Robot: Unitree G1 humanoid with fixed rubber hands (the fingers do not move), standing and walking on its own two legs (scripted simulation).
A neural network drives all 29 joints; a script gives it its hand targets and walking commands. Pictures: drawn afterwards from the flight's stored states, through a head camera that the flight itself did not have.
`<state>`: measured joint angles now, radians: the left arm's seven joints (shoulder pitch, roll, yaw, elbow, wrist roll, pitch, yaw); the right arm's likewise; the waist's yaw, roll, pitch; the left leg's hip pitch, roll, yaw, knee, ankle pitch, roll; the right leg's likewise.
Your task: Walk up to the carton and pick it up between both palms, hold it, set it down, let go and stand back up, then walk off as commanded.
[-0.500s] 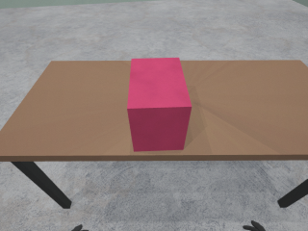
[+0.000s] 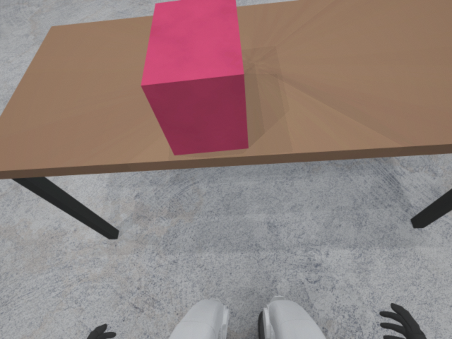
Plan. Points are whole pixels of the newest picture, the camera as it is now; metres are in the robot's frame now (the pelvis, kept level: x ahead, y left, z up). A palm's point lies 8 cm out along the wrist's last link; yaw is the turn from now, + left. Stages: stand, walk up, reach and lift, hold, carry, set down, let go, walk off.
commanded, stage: walk off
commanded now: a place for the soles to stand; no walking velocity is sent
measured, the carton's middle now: (203, 77) +0.63 +0.07 +0.04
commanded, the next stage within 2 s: none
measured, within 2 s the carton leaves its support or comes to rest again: neither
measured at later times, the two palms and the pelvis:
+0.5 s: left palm out of the picture -0.07 +0.35 -0.15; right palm out of the picture -0.09 -0.24 -0.13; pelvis -0.16 +0.06 -0.03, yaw +4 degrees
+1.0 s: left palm out of the picture -0.16 +0.32 -0.11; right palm out of the picture -0.13 -0.29 -0.14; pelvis -0.26 +0.00 -0.03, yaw +2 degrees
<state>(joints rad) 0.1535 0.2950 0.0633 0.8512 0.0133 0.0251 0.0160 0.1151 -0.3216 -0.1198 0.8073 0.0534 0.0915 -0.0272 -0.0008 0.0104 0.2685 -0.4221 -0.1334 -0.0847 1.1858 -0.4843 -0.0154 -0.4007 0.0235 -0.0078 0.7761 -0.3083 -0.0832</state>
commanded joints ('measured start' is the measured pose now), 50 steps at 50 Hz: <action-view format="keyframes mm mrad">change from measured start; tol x32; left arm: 1 -13 314 98 -139 6 -27 35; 50 41 455 101 -129 24 -38 40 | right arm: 1 110 -271 -32 -99 -64 -9 -8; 18 404 -268 -54 19 -89 -23 35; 24 -21 -330 -20 -154 -123 -58 -9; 50 -23 -266 -36 -191 -96 -22 -11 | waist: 1 31 -58 -303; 17 -64 -140 -332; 20 -49 304 -231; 50 38 -145 -48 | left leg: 1 -172 -16 -133 126 30 3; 17 295 111 -54 -407 -95 111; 22 -78 437 -751 -925 -156 194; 45 106 393 -375 -687 307 255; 50 -146 -28 -169 125 -126 3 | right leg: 1 361 -309 441 -337 313 19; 16 -54 -337 374 -391 -187 -97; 21 -324 99 155 525 -304 88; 28 -289 138 253 642 -101 100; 46 150 3 126 -20 -351 28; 50 -137 -350 796 -464 86 -56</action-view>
